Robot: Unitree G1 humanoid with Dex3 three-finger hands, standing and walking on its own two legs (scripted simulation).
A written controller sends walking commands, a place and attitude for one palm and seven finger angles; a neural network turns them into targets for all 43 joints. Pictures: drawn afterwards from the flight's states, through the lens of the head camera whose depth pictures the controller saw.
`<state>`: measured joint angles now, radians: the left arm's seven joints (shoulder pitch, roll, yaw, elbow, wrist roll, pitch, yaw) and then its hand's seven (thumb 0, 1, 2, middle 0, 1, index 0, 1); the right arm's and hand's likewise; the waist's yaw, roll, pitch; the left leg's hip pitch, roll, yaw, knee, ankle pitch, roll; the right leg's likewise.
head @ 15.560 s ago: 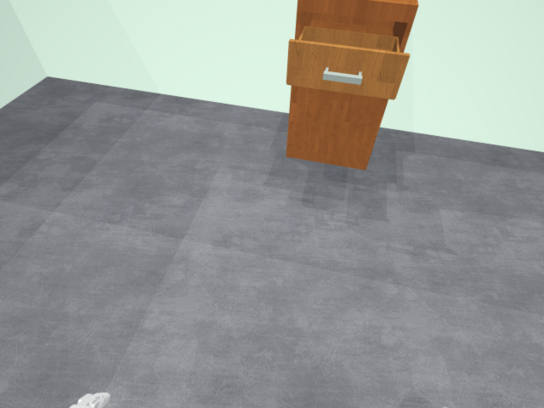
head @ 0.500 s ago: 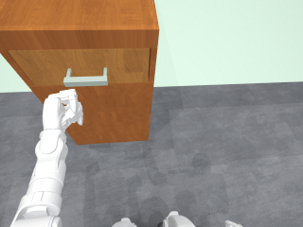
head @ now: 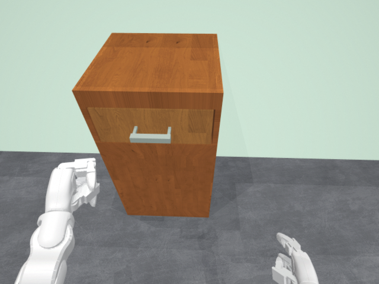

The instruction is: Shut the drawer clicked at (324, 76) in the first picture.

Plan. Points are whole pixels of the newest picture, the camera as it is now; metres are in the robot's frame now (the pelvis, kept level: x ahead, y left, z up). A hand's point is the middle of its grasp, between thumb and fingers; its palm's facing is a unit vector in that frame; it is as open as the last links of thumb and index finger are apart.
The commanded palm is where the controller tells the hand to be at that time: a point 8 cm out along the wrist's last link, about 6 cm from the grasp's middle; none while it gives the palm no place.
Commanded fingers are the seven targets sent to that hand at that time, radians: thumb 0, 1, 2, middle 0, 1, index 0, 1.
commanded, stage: draw the hand back to the body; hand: left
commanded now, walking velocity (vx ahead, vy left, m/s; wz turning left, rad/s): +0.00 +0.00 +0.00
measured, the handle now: (151, 133) +0.59 +0.18 -0.07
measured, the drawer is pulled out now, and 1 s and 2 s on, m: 0.00 0.00 0.00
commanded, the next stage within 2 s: step back with the hand held close in 0.56 s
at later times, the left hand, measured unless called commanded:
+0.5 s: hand (33, 219) +0.17 +0.24 +0.18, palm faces +0.41 -0.82 -0.39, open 3.3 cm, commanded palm +0.12 +0.27 +0.19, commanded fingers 0.00 0.90 0.90 -1.40 -1.60 -1.40 -1.60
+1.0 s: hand (54, 215) +0.19 +0.23 +0.15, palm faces +0.27 -0.83 -0.48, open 3.3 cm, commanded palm +0.12 +0.27 +0.19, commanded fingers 0.00 0.90 0.90 -1.40 -1.60 -1.40 -1.60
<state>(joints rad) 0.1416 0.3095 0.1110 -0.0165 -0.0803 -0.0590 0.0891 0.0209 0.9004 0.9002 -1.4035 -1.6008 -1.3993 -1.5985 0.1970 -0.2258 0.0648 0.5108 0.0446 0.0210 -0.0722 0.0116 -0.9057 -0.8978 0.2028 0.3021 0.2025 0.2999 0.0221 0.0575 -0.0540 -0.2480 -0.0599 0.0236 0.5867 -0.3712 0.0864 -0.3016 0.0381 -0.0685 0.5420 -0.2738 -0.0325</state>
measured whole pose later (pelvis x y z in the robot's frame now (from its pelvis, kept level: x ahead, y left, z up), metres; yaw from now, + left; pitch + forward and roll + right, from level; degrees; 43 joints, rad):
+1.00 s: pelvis -0.02 +0.00 +0.01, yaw -1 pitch +2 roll -1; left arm 0.62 0.37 0.33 -0.49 -0.05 -0.20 0.10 0.02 0.89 0.90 -1.41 -1.60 -1.40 -1.60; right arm 0.20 -0.25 -0.03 0.58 0.00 -0.02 -0.05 0.01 -0.90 -0.90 0.20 0.30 0.20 0.30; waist -0.02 0.05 0.02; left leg -0.21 -0.06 0.04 0.46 -0.28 0.08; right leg -0.28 0.04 -0.05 0.43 -0.18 -0.03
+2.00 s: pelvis -0.15 -0.04 +0.00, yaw -3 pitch +5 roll -2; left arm 0.65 0.47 0.40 -0.69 -0.05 -0.27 0.09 0.02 0.89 0.90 -1.41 -1.60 -1.40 -1.60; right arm 0.10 -0.18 0.01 0.55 -0.03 -0.08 -0.03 0.01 -0.90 -0.90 0.21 0.30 0.21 0.30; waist -0.02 0.00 0.06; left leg -0.50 0.04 0.05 0.49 -0.08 0.03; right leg -0.26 0.10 0.01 0.49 -0.31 -0.05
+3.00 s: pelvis -0.33 -0.06 +0.00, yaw +1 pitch -2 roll -1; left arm 0.57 0.39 0.38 -0.55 -0.01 -0.24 0.15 0.02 0.89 0.90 -1.41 -1.60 -1.41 -1.60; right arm 0.27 -0.19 0.00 0.66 -0.01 -0.10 -0.06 0.01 -0.90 -0.90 0.20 0.30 0.20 0.30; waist 0.00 -0.01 -0.01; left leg -0.43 0.02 0.03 0.97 -0.43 0.01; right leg -0.29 0.02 -0.08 0.57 -0.25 -0.06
